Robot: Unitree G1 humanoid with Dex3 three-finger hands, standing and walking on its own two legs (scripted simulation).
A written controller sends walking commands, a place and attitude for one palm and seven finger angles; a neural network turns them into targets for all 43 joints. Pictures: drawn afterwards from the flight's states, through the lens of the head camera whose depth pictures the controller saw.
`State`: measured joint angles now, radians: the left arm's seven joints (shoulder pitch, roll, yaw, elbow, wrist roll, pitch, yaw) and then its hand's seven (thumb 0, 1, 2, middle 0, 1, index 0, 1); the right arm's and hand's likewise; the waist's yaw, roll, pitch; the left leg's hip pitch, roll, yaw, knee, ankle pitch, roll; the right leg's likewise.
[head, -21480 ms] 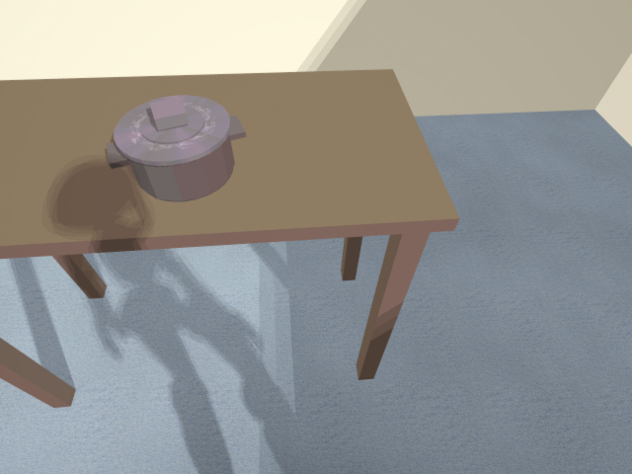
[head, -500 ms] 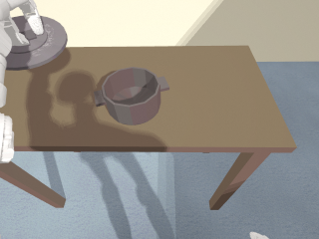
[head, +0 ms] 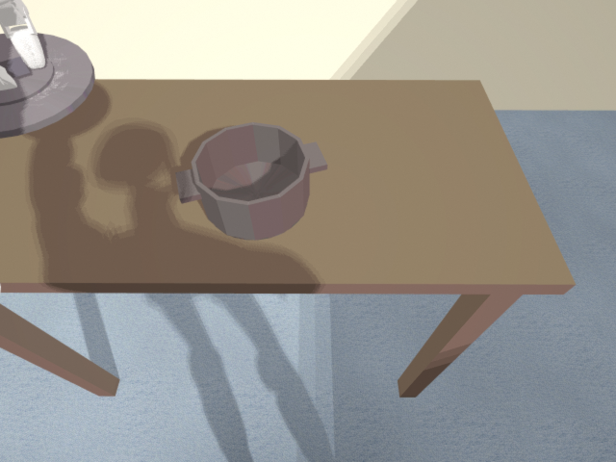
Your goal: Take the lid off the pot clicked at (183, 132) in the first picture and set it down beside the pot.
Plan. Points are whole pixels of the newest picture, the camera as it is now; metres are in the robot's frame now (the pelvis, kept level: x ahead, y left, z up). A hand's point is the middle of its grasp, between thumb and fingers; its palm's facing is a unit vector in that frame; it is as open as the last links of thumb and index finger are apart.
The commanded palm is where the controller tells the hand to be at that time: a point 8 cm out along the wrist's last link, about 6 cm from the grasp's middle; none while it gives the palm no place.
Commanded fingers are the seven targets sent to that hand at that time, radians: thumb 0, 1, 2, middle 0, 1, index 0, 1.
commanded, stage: lower the lid onto the table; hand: left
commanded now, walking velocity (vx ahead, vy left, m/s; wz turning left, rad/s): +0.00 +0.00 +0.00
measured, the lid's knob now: out of the picture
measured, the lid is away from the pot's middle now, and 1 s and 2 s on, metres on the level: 0.25 0.23 0.24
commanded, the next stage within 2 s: none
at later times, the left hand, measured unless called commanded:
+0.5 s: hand (33, 80) +0.47 +0.28 +0.25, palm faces -0.27 -0.10 -0.96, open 6.7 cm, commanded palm +0.46 +0.28 +0.32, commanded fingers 0.00 0.59 1.06 -0.76 -1.02 -0.90 -1.08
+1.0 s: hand (45, 104) +0.47 +0.28 +0.22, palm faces -0.31 -0.13 -0.94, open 6.7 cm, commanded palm +0.47 +0.29 +0.28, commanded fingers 0.00 0.59 1.06 -0.76 -1.02 -0.90 -1.08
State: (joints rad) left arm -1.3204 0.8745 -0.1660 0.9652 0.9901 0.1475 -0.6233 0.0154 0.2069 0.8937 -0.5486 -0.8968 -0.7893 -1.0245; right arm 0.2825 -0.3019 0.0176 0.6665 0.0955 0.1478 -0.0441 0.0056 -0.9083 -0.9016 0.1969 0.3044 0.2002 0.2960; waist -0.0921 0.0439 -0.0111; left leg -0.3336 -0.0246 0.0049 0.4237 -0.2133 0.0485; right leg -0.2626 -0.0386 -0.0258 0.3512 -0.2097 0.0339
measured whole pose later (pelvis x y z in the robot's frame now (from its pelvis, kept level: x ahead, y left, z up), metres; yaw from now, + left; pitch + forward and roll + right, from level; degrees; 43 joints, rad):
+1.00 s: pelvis +0.00 +0.00 +0.00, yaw +0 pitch +7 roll -1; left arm -1.17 0.82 -0.08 0.99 0.96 0.11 -0.57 0.02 0.21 0.89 -0.54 -0.89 -0.79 -1.03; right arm 0.30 -0.31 0.01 0.66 0.09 0.12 -0.04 0.01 -0.91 -0.90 0.20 0.30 0.20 0.30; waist -0.12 0.05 -0.02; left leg -0.33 -0.02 0.01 0.44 -0.23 0.04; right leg -0.27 -0.03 -0.02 0.37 -0.23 0.03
